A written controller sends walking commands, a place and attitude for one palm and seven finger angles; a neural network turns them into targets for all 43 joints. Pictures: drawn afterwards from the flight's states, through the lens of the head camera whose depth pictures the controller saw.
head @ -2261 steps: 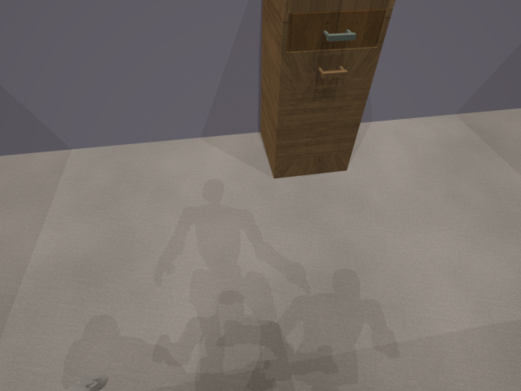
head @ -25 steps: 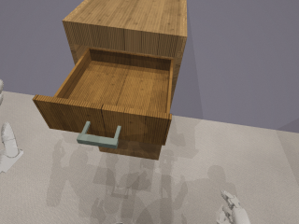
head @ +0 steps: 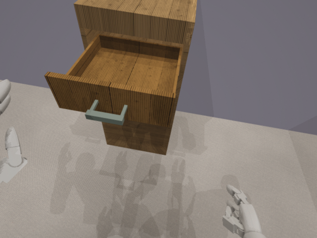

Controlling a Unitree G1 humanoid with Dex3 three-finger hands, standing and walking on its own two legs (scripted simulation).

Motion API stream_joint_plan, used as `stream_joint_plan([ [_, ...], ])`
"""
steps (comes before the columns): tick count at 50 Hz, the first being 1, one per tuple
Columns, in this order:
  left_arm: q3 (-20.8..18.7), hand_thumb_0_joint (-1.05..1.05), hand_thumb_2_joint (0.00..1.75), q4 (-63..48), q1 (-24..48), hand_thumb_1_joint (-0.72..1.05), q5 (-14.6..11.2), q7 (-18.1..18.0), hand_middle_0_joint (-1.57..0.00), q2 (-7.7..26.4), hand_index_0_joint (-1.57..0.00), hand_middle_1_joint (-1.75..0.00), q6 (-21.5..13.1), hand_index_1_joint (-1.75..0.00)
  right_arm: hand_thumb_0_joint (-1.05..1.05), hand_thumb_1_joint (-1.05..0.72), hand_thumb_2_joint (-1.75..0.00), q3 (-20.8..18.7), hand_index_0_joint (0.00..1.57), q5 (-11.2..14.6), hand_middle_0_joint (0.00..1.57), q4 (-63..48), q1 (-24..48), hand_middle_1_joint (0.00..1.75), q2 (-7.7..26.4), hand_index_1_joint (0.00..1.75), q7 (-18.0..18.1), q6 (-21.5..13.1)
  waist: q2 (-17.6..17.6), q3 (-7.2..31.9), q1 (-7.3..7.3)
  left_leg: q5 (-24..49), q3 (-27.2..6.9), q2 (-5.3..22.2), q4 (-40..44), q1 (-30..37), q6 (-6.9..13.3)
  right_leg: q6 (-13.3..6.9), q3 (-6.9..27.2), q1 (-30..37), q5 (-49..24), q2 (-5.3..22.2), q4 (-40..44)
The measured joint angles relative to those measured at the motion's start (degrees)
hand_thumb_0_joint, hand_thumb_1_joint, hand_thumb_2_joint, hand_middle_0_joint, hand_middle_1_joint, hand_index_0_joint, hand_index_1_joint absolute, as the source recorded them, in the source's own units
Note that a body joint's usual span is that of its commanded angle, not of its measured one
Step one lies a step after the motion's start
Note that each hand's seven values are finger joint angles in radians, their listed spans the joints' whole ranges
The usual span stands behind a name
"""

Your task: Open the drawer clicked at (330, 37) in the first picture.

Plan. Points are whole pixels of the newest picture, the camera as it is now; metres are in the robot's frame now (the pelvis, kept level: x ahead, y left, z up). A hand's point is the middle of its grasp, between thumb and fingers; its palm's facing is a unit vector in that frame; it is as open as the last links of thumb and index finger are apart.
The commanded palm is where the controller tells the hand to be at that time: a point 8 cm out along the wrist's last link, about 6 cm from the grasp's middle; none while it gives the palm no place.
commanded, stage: stop stepping back and stand still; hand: left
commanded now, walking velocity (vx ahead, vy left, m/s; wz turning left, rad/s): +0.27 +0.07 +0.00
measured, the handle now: (107, 111) +0.45 +0.19 +0.03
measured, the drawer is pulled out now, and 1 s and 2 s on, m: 0.30 0.30 0.30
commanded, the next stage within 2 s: let the arm hang, fingers relaxed in 0.72 s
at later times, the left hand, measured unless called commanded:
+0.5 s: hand out of the picture +0.10 +0.22 +0.21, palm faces +0.44 -0.77 -0.47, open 7.4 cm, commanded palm +0.04 +0.27 +0.22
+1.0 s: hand out of the picture +0.09 +0.22 -0.05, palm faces +0.10 -0.92 -0.38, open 7.4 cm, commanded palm none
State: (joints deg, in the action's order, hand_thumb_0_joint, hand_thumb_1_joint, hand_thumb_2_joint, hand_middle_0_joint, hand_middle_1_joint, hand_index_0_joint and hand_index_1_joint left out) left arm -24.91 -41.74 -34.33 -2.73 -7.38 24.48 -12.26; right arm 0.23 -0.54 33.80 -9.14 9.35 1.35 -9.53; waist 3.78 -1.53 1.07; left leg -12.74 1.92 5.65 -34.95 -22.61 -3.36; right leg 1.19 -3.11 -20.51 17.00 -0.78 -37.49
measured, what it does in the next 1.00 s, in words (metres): steps on the spot: left foot, then right foot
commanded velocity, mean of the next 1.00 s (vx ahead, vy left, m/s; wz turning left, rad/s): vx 0.11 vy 0.03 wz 0.00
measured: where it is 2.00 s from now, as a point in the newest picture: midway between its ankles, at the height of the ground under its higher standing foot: outside the picture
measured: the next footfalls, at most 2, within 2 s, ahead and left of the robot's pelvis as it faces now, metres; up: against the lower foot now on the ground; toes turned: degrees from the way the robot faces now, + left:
left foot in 0.28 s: -0.03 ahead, +0.10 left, +0.00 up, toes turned +6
right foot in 0.46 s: -0.02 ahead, -0.10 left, +0.00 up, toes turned -1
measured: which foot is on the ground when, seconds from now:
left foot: down 0.00-0.04, up 0.06-0.26, down 0.28-1.00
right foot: down 0.00-0.30, up 0.32-0.44, down 0.46-1.00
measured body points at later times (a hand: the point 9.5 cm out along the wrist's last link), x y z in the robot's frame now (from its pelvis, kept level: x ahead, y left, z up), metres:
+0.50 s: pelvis -0.08 -0.02 +0.01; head -0.10 -0.01 +0.46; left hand +0.07 +0.26 +0.23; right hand +0.06 -0.26 -0.08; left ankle -0.08 +0.10 -0.72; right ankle -0.06 -0.09 -0.72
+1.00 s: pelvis -0.08 -0.01 +0.00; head -0.09 -0.03 +0.45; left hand +0.08 +0.27 -0.03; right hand +0.07 -0.25 -0.11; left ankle -0.07 +0.10 -0.72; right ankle -0.06 -0.09 -0.72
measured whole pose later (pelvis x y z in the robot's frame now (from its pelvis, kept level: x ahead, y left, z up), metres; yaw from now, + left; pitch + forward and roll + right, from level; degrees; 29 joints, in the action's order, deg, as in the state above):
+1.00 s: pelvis -0.08 -0.01 +0.00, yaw +3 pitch +0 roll +1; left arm -4.1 22.5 -16.2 2.3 -0.6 15.9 2.5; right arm -0.8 -0.9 45.5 -9.9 14.8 -0.1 -1.9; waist -2.4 1.9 -1.5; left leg -17.4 3.3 -0.8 -35.1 -17.2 1.5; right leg -2.6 -5.0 -18.4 17.8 0.7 -36.5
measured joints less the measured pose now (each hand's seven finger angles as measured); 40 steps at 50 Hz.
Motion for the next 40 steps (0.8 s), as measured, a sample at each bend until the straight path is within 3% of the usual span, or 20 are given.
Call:
stream_joint_plan([
  [2,0.6,0.01,0.9,-0.5,1.4,0.89,0.4,0.4,-0.21,-0.5,-0.21,-0.3,-0.7,-0.3,0.01,-0.9,-0.9,0.5,0.2,0.4,0.2,0.4,0.5,0.3,0.4,0.3,-0.3,0.1,-2.0,-0.8,0.34,-2.3,-1.1,1.7,-2.7,-1.7,0.3,-2.9,-1.3,0.6,-1.1,-1.8,2.1],
  [4,1.4,0.01,0.9,0.1,2.8,0.88,0.6,0.5,-0.21,-0.3,-0.21,-0.3,-1.1,-0.3,0.01,-0.9,-0.9,0.7,0.2,0.9,0.2,1.1,0.2,0.3,0.4,0.3,-0.2,1.1,-1.7,-0.8,-0.15,-9.5,-2.4,-0.4,-9.5,-4.2,1.5,-4.7,-1.8,0.1,-2.4,-1.3,2.7],
  [7,1.4,0.01,0.9,2.8,2.3,0.88,0.7,0.2,-0.21,-0.4,-0.21,-0.3,-1.1,-0.3,0.01,-0.9,-0.9,1.0,0.21,0.9,0.2,2.1,-1.6,0.3,0.8,0.3,0.3,3.3,-0.3,0.8,-0.93,-10.7,-1.4,-4.1,-19.7,-4.8,2.3,-5.0,-1.0,0.5,-5.0,0.4,5.6],
  [10,1.2,0.01,0.9,5.7,0.0,0.88,0.8,-0.7,-0.21,-0.9,-0.21,-0.3,0.0,-0.3,0.02,-0.9,-0.9,1.0,0.21,0.5,0.2,2.1,-4.5,0.3,1.5,0.3,1.5,4.6,0.3,3.6,-2.12,-12.0,1.1,-5.6,-13.8,0.8,3.3,-4.7,-0.4,1.0,-7.3,1.2,8.8],
  [13,2.5,0.01,0.9,7.2,-1.1,0.88,1.4,-1.6,-0.21,-2.1,-0.21,-0.3,0.9,-0.3,0.02,-0.9,-0.9,0.6,0.2,0.1,0.2,1.7,-7.3,0.3,3.5,0.3,2.5,4.1,-1.2,5.6,-2.99,-13.1,1.7,-5.5,1.4,8.9,5.1,-4.1,-1.6,0.5,-8.3,0.6,10.7],
  [15,3.5,0.01,0.9,7.5,-0.4,0.88,1.8,-1.8,-0.21,-2.8,-0.21,-0.3,1.0,-0.3,0.02,-0.91,-0.9,0.0,0.2,-0.4,0.2,1.7,-8.0,0.3,4.3,0.3,2.7,3.6,-1.6,4.6,-3.37,-6.0,0.9,-5.4,7.0,10.3,5.6,-3.1,-1.8,-0.6,-5.6,0.3,8.8],
  [19,3.6,0.01,0.9,6.2,-1.7,0.88,2.5,-1.7,-0.21,-1.9,-0.21,-0.3,1.5,-0.3,0.02,-0.91,-0.9,-0.5,0.2,-0.2,0.2,1.9,-9.6,0.3,3.9,0.3,2.1,2.8,-0.9,4.1,-3.09,-2.5,1.0,-5.7,6.6,10.4,4.6,-0.9,-0.5,-0.7,2.4,0.1,0.4],
  [22,2.4,0.01,0.9,4.6,-3.1,0.88,2.7,-1.9,-0.21,-0.3,-0.21,-0.3,1.2,-0.3,0.02,-0.91,-0.9,-0.1,0.2,0.1,0.2,2.3,-10.4,0.3,3.1,0.3,2.0,2.0,-1.1,5.4,-2.82,-3.5,1.0,-5.5,5.1,9.5,4.1,-0.8,-0.8,3.8,2.2,0.3,2.9],
  [25,1.6,0.01,0.9,6.3,-0.1,0.88,2.5,-1.7,-0.21,-0.1,-0.21,-0.3,-0.2,-0.3,0.02,-0.9,-0.9,0.4,0.2,0.2,0.2,3.9,-8.5,0.3,2.8,0.3,2.0,2.2,-2.7,4.8,-2.02,-5.5,0.5,-4.2,1.5,7.4,4.2,-4.3,-1.4,4.9,-2.0,-1.1,6.2],
  [29,2.5,0.01,0.9,9.3,4.3,0.88,1.7,-1.3,-0.21,-1.5,-0.21,-0.3,-0.2,-0.3,0.02,-0.91,-0.9,0.1,0.2,0.5,0.2,5.2,-6.2,0.3,2.4,0.3,1.5,3.5,-2.8,4.4,-1.74,-10.5,0.1,-4.9,-7.5,3.5,5.0,-5.4,-1.8,4.9,-3.2,-1.2,8.1],
  [33,3.6,0.01,0.9,8.2,1.7,0.89,1.2,-1.3,-0.21,-3.3,-0.21,-0.3,0.4,-0.3,0.02,-0.91,-0.9,0.6,0.2,0.2,0.2,3.3,-6.0,0.3,2.6,0.3,1.6,3.4,-2.0,4.6,-2.76,-7.6,1.6,-4.7,3.0,7.1,5.5,-4.9,-1.6,5.2,-3.9,-0.9,9.2],
  [34,4.0,0.01,0.9,7.4,0.8,0.89,1.1,-1.3,-0.21,-3.5,-0.21,-0.3,0.4,-0.3,0.02,-0.91,-0.9,0.6,0.2,0.0,0.2,2.6,-6.2,0.3,2.8,0.3,1.8,3.1,-2.1,4.4,-3.01,-4.0,1.5,-4.5,5.5,7.9,5.4,-4.7,-1.8,5.0,-3.6,-0.9,8.7],
  [38,4.4,0.01,0.9,5.7,-1.8,0.88,1.6,-1.4,-0.21,-2.0,-0.21,-0.3,0.7,-0.3,0.02,-0.91,-0.9,0.8,0.2,-0.2,0.2,1.3,-6.3,0.3,2.2,0.3,2.2,2.5,-0.6,4.0,-2.42,-1.8,2.5,-5.3,5.8,8.7,4.5,-2.7,-0.8,4.7,-1.8,0.0,6.5],
  [40,3.7,0.01,0.9,5.5,-1.6,0.88,1.9,-1.5,-0.21,-1.1,-0.21,-0.3,0.6,-0.3,0.02,-0.91,-0.9,1.0,0.2,0.0,0.2,1.3,-6.2,0.3,2.0,0.3,2.3,2.1,-0.7,3.9,-2.02,-2.3,2.4,-5.3,6.0,8.8,4.3,-3.3,-0.9,5.0,-2.1,0.0,7.0],
])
